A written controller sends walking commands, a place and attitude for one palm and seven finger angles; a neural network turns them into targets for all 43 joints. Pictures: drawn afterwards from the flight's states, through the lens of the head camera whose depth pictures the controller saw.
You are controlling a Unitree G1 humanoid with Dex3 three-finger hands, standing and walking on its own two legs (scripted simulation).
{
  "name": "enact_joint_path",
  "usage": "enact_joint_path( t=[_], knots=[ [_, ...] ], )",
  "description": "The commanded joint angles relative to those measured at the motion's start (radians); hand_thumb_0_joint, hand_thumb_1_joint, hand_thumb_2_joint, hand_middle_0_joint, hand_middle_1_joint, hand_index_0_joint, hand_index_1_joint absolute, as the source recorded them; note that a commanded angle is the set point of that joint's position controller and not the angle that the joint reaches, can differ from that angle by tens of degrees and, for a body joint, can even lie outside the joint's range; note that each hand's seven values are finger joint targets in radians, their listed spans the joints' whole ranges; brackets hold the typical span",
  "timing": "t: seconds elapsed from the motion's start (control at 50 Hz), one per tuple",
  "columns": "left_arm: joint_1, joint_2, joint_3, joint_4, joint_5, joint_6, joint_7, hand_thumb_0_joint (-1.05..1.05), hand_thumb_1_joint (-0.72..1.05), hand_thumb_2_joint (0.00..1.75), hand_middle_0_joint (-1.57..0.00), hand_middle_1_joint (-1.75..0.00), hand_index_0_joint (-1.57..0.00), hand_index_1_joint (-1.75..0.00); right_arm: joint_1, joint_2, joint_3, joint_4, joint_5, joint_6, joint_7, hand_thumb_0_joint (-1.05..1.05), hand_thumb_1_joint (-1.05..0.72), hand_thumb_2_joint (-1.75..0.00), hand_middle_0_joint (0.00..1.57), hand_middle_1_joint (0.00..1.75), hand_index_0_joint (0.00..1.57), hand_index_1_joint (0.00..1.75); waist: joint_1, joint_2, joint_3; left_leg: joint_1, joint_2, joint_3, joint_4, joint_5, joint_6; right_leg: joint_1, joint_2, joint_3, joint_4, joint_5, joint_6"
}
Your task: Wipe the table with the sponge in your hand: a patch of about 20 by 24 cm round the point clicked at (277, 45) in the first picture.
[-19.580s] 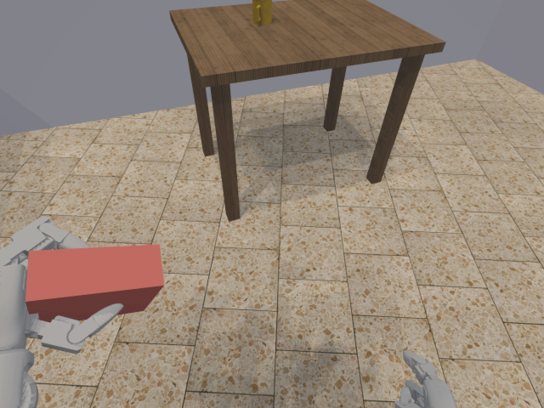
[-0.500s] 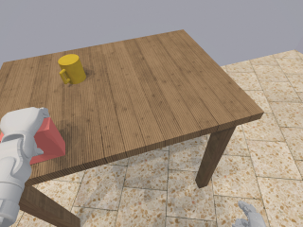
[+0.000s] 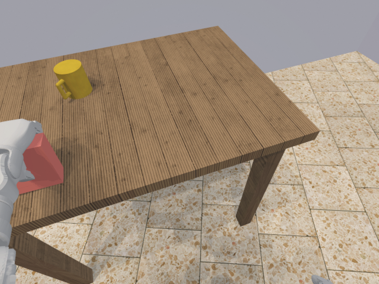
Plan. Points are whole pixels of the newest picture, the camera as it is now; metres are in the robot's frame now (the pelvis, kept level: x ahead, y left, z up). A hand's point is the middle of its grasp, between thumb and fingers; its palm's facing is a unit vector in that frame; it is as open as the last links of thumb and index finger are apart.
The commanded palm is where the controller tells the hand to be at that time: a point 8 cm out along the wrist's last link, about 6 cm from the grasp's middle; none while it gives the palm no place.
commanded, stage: wipe forward along the first lane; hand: left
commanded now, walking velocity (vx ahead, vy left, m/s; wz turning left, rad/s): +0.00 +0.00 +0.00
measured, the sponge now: (29, 171) +0.32 +0.40 +0.04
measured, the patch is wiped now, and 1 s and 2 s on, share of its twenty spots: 0.05 0.10 0.15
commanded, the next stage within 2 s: slide across to the middle lane in 1.18 s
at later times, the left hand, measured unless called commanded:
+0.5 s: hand (22, 137) +0.38 +0.42 +0.09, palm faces -0.17 +0.04 -0.99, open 9.5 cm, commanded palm +0.39 +0.42 +0.12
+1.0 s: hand (24, 124) +0.42 +0.44 +0.09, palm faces -0.19 +0.05 -0.98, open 9.4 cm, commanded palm +0.44 +0.44 +0.12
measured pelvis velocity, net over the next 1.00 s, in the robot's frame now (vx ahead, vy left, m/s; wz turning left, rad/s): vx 0.00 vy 0.02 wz -0.03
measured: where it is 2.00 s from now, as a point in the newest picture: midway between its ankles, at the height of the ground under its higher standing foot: outside the picture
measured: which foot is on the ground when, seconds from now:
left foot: down 0.00-1.00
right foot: down 0.00-1.00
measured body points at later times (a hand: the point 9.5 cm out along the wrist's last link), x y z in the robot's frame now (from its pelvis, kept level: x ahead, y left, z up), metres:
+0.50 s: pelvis -0.01 +0.01 -0.01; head +0.05 +0.01 +0.44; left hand +0.39 +0.42 +0.14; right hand +0.03 -0.28 -0.14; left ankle +0.01 +0.12 -0.74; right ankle +0.00 -0.11 -0.74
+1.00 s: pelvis +0.00 +0.02 -0.02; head +0.09 +0.03 +0.42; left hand +0.43 +0.44 +0.14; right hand +0.03 -0.27 -0.14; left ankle +0.01 +0.12 -0.74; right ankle +0.00 -0.11 -0.74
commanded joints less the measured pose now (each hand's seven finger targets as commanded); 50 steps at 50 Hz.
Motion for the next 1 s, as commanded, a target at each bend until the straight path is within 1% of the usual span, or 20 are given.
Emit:
enact_joint_path(
  t=[0.0,0.04,0.1,0.16,0.22,0.24,0.3,0.38,0.44,0.46,0.54,0.56,0.6,0.66,0.7,0.78,0.82,0.86,0.9,0.98],
  knots=[
    [-0.348,0.385,0.106,-0.039,0.049,-0.004,0.059,0.00,0.10,1.30,-1.20,-1.60,-1.20,-1.60,0.014,-0.158,-0.046,-0.095,-0.001,-0.034,-0.008,0.00,-0.90,-0.90,0.20,0.30,0.20,0.30,-0.034,-0.045,-0.212,-0.003,-0.050,0.024,-0.039,0.102,0.049,0.097,0.027,0.062,-0.063,0.142,-0.025],
    [-0.356,0.345,0.072,-0.006,0.054,-0.018,0.068,0.00,0.10,1.30,-1.20,-1.60,-1.20,-1.60,0.034,-0.150,-0.052,-0.097,0.001,-0.036,-0.004,0.00,-0.90,-0.90,0.20,0.30,0.20,0.30,-0.043,-0.036,-0.223,-0.008,-0.048,0.027,-0.022,0.110,0.052,0.079,0.027,0.060,-0.048,0.154,-0.023],
    [-0.351,0.392,0.106,0.033,0.053,-0.029,0.075,0.00,0.10,1.30,-1.20,-1.60,-1.20,-1.60,0.056,-0.162,-0.057,-0.088,0.002,-0.031,0.000,0.00,-0.90,-0.90,0.20,0.30,0.20,0.30,-0.042,-0.050,-0.241,-0.036,-0.047,0.028,-0.010,0.106,0.052,0.084,0.028,0.069,-0.040,0.170,-0.024],
    [-0.382,0.383,0.083,0.070,0.058,-0.033,0.086,0.00,0.10,1.30,-1.20,-1.60,-1.20,-1.60,0.075,-0.163,-0.058,-0.086,0.008,-0.031,0.003,0.00,-0.90,-0.90,0.20,0.30,0.20,0.30,-0.059,-0.055,-0.220,-0.061,-0.044,0.026,0.003,0.086,0.053,0.045,0.030,0.065,-0.031,0.149,-0.019],
    [-0.442,0.438,0.107,0.082,0.074,-0.039,0.102,0.00,0.10,1.30,-1.20,-1.60,-1.20,-1.60,0.099,-0.168,-0.060,-0.077,0.008,-0.031,0.002,0.00,-0.90,-0.90,0.20,0.30,0.20,0.30,-0.065,-0.038,-0.252,-0.070,-0.042,0.022,0.012,0.083,0.055,0.034,0.033,0.070,-0.020,0.135,-0.020],
    [-0.414,0.405,0.086,0.116,0.070,-0.035,0.104,0.00,0.10,1.30,-1.20,-1.60,-1.20,-1.60,0.105,-0.164,-0.059,-0.079,0.009,-0.031,0.004,0.00,-0.90,-0.90,0.20,0.30,0.20,0.30,-0.066,-0.051,-0.238,-0.084,-0.044,0.024,0.014,0.071,0.054,0.032,0.032,0.068,-0.020,0.129,-0.018],
    [-0.473,0.450,0.098,0.122,0.078,-0.034,0.108,0.00,0.10,1.30,-1.20,-1.60,-1.20,-1.60,0.119,-0.174,-0.059,-0.069,0.008,-0.029,0.002,0.00,-0.90,-0.90,0.20,0.30,0.20,0.30,-0.074,-0.028,-0.254,-0.084,-0.041,0.018,0.015,0.063,0.054,0.012,0.036,0.069,-0.018,0.112,-0.022],
    [-0.534,0.434,0.053,0.157,0.083,-0.023,0.109,0.00,0.10,1.30,-1.20,-1.60,-1.20,-1.60,0.133,-0.171,-0.052,-0.069,0.012,-0.033,-0.001,0.00,-0.90,-0.90,0.20,0.30,0.20,0.30,-0.096,-0.021,-0.234,-0.094,-0.037,0.013,0.016,0.009,0.053,-0.032,0.038,0.069,-0.019,0.052,-0.019],
    [-0.549,0.494,0.086,0.193,0.089,-0.026,0.098,0.00,0.10,1.30,-1.20,-1.60,-1.20,-1.60,0.150,-0.177,-0.049,-0.064,0.011,-0.030,-0.006,0.00,-0.90,-0.90,0.20,0.30,0.20,0.30,-0.090,-0.027,-0.257,-0.109,-0.038,0.010,0.025,0.018,0.053,-0.026,0.041,0.070,-0.006,0.060,-0.019],
    [-0.564,0.460,0.051,0.189,0.090,-0.029,0.094,0.00,0.10,1.30,-1.20,-1.60,-1.20,-1.60,0.151,-0.172,-0.048,-0.068,0.012,-0.032,-0.006,0.00,-0.90,-0.90,0.20,0.30,0.20,0.30,-0.100,-0.008,-0.247,-0.107,-0.036,0.012,0.026,0.014,0.052,-0.042,0.040,0.069,-0.006,0.059,-0.020],
    [-0.551,0.478,0.074,0.196,0.096,-0.045,0.088,0.00,0.10,1.30,-1.20,-1.60,-1.20,-1.60,0.173,-0.175,-0.051,-0.067,0.006,-0.026,-0.005,0.00,-0.90,-0.90,0.20,0.30,0.20,0.30,-0.083,0.005,-0.289,-0.081,-0.029,0.004,0.038,0.065,0.049,-0.053,0.047,0.060,0.014,0.089,-0.027],
    [-0.559,0.453,0.050,0.194,0.093,-0.046,0.086,0.00,0.10,1.30,-1.20,-1.60,-1.20,-1.60,0.173,-0.173,-0.049,-0.075,0.008,-0.025,-0.004,0.00,-0.90,-0.90,0.20,0.30,0.20,0.30,-0.092,0.002,-0.278,-0.082,-0.030,0.004,0.040,0.066,0.048,-0.061,0.049,0.058,0.014,0.092,-0.026],
    [-0.600,0.510,0.092,0.174,0.093,-0.054,0.087,0.00,0.10,1.30,-1.20,-1.60,-1.20,-1.60,0.181,-0.184,-0.050,-0.067,0.005,-0.021,-0.007,0.00,-0.90,-0.90,0.20,0.30,0.20,0.30,-0.091,0.011,-0.297,-0.073,-0.026,-0.001,0.041,0.082,0.048,-0.064,0.050,0.058,0.017,0.100,-0.029],
    [-0.619,0.484,0.059,0.210,0.099,-0.054,0.093,0.00,0.10,1.30,-1.20,-1.60,-1.20,-1.60,0.195,-0.181,-0.048,-0.068,0.007,-0.021,-0.004,0.00,-0.90,-0.90,0.20,0.30,0.20,0.30,-0.106,0.004,-0.276,-0.084,-0.025,-0.005,0.051,0.073,0.047,-0.102,0.053,0.053,0.027,0.086,-0.027],
    [-0.634,0.504,0.073,0.196,0.112,-0.057,0.093,0.00,0.10,1.30,-1.20,-1.60,-1.20,-1.60,0.206,-0.185,-0.050,-0.065,0.002,-0.016,-0.003,0.00,-0.90,-0.90,0.20,0.30,0.20,0.30,-0.097,0.033,-0.315,-0.060,-0.023,-0.011,0.055,0.122,0.042,-0.102,0.056,0.049,0.038,0.113,-0.034],
    [-0.636,0.452,0.030,0.212,0.111,-0.047,0.097,0.00,0.10,1.30,-1.20,-1.60,-1.20,-1.60,0.216,-0.178,-0.052,-0.068,0.003,-0.010,0.001,0.00,-0.90,-0.90,0.20,0.30,0.20,0.30,-0.109,0.027,-0.310,-0.053,-0.021,-0.010,0.071,0.119,0.041,-0.131,0.058,0.047,0.042,0.104,-0.031],
    [-0.679,0.517,0.066,0.208,0.110,-0.048,0.091,0.00,0.10,1.30,-1.20,-1.60,-1.20,-1.60,0.228,-0.187,-0.050,-0.062,0.002,-0.005,-0.003,0.00,-0.90,-0.90,0.20,0.30,0.20,0.30,-0.109,0.025,-0.338,-0.046,-0.019,-0.016,0.075,0.141,0.041,-0.128,0.059,0.048,0.051,0.115,-0.031],
    [-0.681,0.512,0.055,0.235,0.108,-0.043,0.086,0.00,0.10,1.30,-1.20,-1.60,-1.20,-1.60,0.225,-0.187,-0.045,-0.064,0.005,-0.002,-0.003,0.00,-0.90,-0.90,0.20,0.30,0.20,0.30,-0.119,0.007,-0.308,-0.077,-0.023,-0.010,0.080,0.130,0.043,-0.129,0.058,0.047,0.051,0.120,-0.028],
    [-0.719,0.509,0.044,0.207,0.120,-0.052,0.079,0.00,0.10,1.30,-1.20,-1.60,-1.20,-1.60,0.235,-0.187,-0.046,-0.063,0.000,-0.002,-0.005,0.00,-0.90,-0.90,0.20,0.30,0.20,0.30,-0.116,0.067,-0.320,-0.045,-0.018,-0.019,0.078,0.164,0.036,-0.149,0.059,0.042,0.054,0.127,-0.037],
    [-0.729,0.513,0.032,0.235,0.120,-0.048,0.067,0.00,0.10,1.30,-1.20,-1.60,-1.20,-1.60,0.247,-0.187,-0.042,-0.068,0.002,0.007,-0.007,0.00,-0.90,-0.90,0.20,0.30,0.20,0.30,-0.130,0.034,-0.326,-0.063,-0.021,-0.011,0.097,0.153,0.040,-0.154,0.061,0.047,0.057,0.127,-0.030]
  ],
)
